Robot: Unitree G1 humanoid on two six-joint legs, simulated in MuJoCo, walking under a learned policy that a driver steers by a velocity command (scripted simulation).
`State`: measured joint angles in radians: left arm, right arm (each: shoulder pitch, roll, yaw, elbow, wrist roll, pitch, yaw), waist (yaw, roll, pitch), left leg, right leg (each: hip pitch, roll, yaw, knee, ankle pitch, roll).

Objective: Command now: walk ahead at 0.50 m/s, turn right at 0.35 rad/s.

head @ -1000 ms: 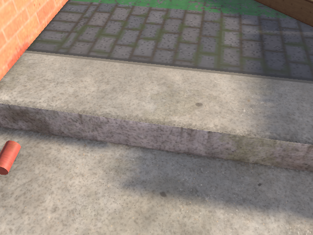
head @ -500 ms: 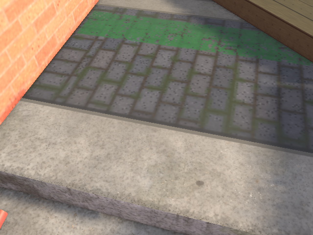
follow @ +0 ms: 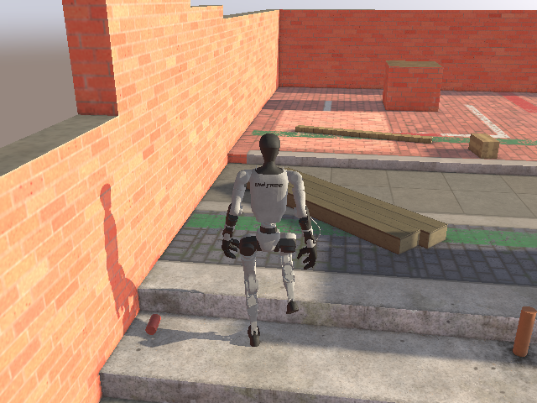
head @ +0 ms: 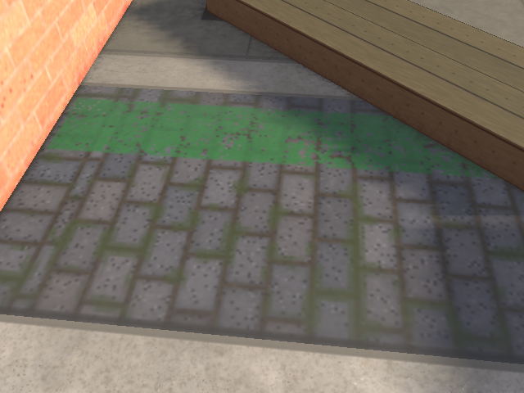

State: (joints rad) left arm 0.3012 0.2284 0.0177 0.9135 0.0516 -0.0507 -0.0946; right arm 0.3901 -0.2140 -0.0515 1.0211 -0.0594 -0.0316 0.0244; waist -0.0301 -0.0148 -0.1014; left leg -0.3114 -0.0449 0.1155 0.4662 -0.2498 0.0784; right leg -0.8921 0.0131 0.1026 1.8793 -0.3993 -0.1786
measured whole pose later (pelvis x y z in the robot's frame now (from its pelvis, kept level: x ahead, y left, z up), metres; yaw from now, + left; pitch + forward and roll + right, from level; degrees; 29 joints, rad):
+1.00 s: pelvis +0.61 -0.10 +0.18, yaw -34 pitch +3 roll +2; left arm 0.16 0.30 0.07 0.66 -0.03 -0.04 0.00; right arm 0.35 -0.25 -0.05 0.85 -0.01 -0.10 -0.01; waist -0.06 -0.06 -0.03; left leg -0.17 0.00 0.14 0.32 -0.20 0.02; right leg -0.77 -0.09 0.07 1.22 -0.20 -0.01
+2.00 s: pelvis +0.84 -0.35 +0.18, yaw -48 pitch -1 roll -1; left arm 0.21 0.22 0.05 0.97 0.00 0.01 0.05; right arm 0.16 -0.21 -0.03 0.95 -0.01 -0.03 -0.04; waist 0.00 0.00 0.03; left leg -0.24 -0.02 0.06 0.44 -0.19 0.05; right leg -0.14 0.03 -0.02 0.42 -0.26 -0.03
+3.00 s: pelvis +0.88 -0.38 +0.18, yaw -48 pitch +0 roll +0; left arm 0.40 0.19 0.05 1.15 0.03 -0.06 0.03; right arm 0.20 -0.23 -0.05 1.05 -0.03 -0.03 0.01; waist 0.03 0.01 -0.01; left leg -0.34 -0.02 0.05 0.75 -0.39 0.07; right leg -0.02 0.04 0.02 0.31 -0.29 -0.05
